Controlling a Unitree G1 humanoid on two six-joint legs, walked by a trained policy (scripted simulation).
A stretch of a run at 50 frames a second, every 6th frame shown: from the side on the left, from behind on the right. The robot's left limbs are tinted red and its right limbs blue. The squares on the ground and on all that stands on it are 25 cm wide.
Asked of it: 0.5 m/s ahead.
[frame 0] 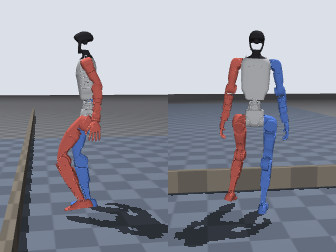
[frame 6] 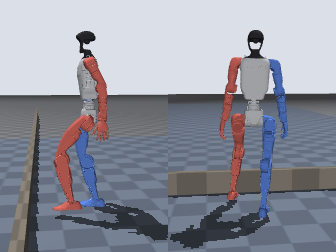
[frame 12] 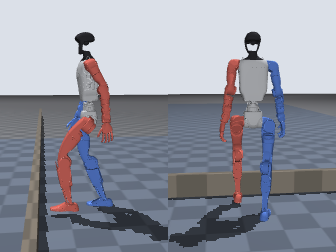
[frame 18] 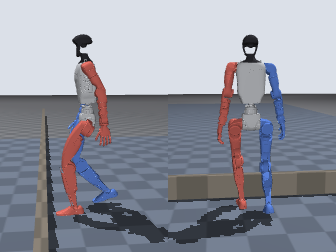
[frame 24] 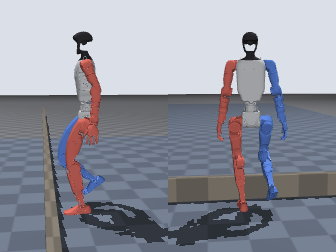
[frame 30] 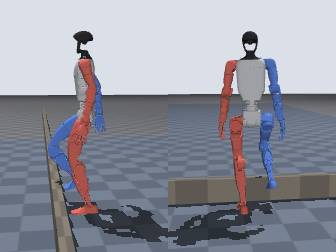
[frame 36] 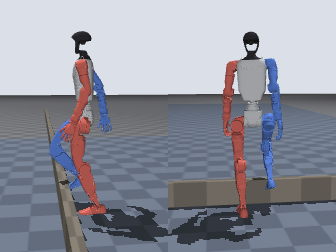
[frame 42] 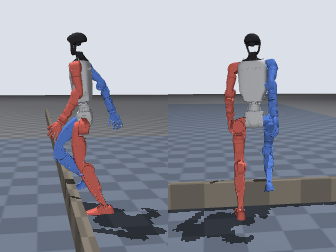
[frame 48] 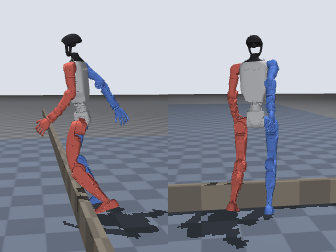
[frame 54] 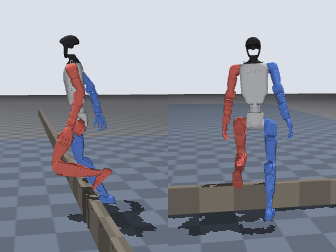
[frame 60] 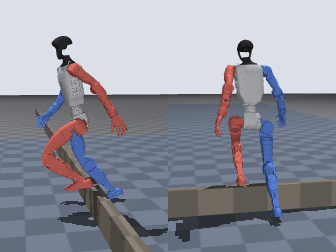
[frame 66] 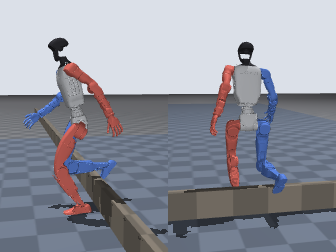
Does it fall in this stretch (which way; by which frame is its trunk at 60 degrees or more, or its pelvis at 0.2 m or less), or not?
no
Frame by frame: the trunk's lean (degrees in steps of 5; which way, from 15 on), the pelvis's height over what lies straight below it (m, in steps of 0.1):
0: 5, 0.8
6: 5, 0.8
12: 5, 0.8
18: 5, 0.8
24: 5, 0.8
30: 0, 0.8
36: 5, 0.8
42: 5, 0.8
48: 5, 0.6
54: 5, 0.7
60: 10, 0.7
66: 15 forward, 0.7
